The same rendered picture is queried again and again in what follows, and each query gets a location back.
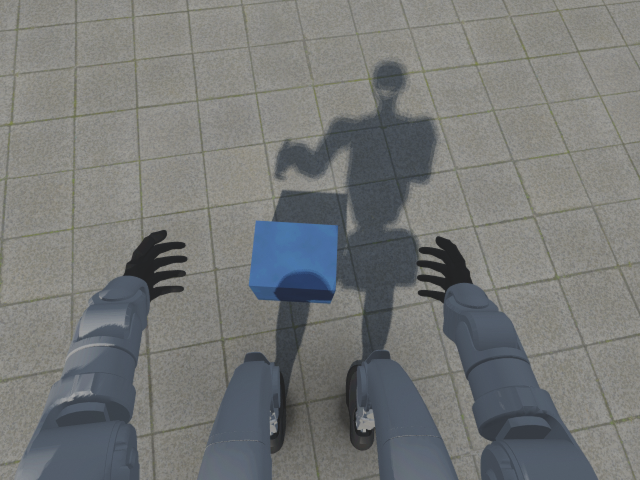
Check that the right robot shin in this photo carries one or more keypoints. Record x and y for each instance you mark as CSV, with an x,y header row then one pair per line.
x,y
365,420

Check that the robot left forearm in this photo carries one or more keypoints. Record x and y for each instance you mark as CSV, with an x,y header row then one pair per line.
x,y
96,384

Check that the right robot upper arm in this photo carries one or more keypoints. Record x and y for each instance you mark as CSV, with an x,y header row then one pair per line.
x,y
533,459

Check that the left robot hand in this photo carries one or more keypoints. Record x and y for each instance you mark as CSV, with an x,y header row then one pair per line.
x,y
143,263

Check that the right robot foot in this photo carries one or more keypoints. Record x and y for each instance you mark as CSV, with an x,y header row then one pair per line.
x,y
360,439

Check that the carton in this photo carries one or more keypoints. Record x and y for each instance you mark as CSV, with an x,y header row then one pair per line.
x,y
294,262

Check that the right robot hand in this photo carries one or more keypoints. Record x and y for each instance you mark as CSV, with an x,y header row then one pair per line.
x,y
454,269

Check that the robot right forearm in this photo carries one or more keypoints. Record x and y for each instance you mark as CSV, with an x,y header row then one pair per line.
x,y
509,403

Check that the left robot upper arm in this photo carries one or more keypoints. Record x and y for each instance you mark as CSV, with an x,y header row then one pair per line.
x,y
94,451

